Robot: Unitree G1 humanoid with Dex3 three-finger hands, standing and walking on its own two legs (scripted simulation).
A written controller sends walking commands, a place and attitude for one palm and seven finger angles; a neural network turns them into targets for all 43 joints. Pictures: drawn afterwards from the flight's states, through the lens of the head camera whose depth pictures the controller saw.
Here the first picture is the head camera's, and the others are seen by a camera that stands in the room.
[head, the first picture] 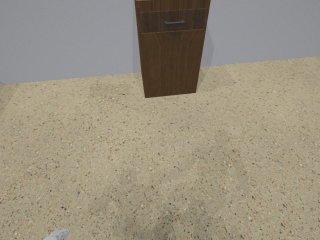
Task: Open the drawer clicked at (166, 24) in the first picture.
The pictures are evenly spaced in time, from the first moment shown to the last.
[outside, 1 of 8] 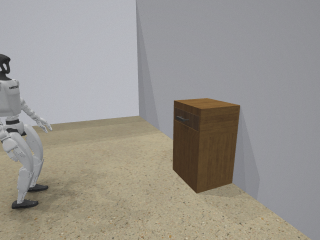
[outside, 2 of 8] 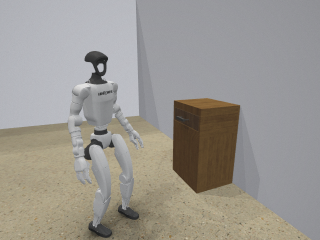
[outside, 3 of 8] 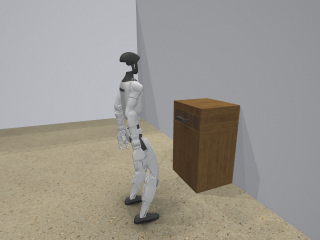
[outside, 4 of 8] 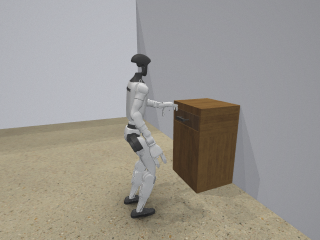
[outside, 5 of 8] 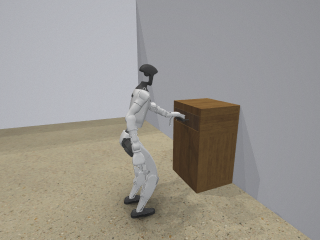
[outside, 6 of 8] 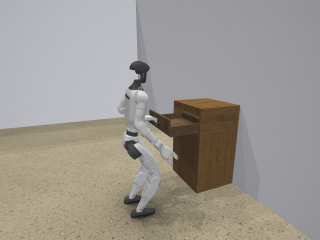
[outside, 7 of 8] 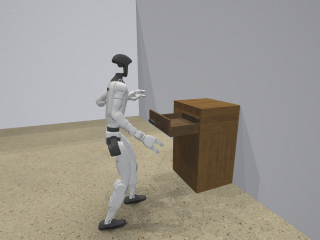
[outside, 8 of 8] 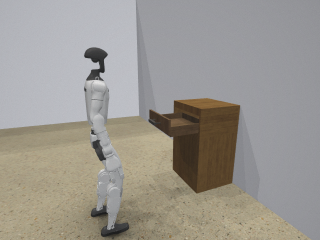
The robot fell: no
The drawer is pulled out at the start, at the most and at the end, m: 0.00 0.30 0.30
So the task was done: yes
